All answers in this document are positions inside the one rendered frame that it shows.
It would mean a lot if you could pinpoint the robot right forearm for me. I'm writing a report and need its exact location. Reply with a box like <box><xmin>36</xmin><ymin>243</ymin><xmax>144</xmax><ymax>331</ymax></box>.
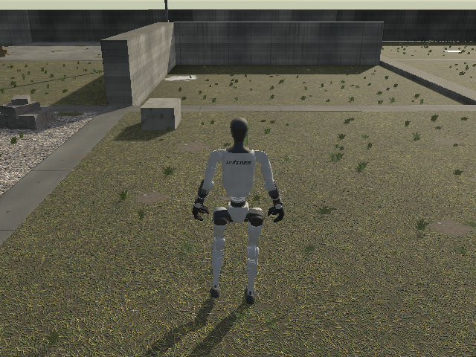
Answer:
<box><xmin>268</xmin><ymin>180</ymin><xmax>283</xmax><ymax>209</ymax></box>

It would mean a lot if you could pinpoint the robot left forearm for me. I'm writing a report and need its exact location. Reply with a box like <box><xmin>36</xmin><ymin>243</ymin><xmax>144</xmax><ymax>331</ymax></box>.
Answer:
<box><xmin>194</xmin><ymin>179</ymin><xmax>209</xmax><ymax>208</ymax></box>

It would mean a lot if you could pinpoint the right robot hand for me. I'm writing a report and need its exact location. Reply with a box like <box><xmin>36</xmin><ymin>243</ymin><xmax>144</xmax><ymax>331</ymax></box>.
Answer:
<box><xmin>268</xmin><ymin>206</ymin><xmax>285</xmax><ymax>222</ymax></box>

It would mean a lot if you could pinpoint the left robot hand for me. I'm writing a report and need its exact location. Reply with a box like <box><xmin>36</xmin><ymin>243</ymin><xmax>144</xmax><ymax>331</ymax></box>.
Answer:
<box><xmin>192</xmin><ymin>205</ymin><xmax>210</xmax><ymax>221</ymax></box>

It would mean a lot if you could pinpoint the robot left upper arm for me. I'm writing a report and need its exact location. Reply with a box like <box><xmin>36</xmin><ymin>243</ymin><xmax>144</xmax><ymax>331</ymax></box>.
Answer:
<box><xmin>202</xmin><ymin>149</ymin><xmax>223</xmax><ymax>190</ymax></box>

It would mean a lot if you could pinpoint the robot right upper arm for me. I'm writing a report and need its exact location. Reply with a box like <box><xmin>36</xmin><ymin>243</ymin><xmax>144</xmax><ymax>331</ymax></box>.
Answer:
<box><xmin>254</xmin><ymin>150</ymin><xmax>276</xmax><ymax>192</ymax></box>

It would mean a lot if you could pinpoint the left robot shin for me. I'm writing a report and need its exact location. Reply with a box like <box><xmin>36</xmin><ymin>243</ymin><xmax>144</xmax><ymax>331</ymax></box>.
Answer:
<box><xmin>212</xmin><ymin>237</ymin><xmax>222</xmax><ymax>288</ymax></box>

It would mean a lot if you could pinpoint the left robot thigh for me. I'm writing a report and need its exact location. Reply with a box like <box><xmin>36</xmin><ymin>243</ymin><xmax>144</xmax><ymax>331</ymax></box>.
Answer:
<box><xmin>213</xmin><ymin>207</ymin><xmax>228</xmax><ymax>251</ymax></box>

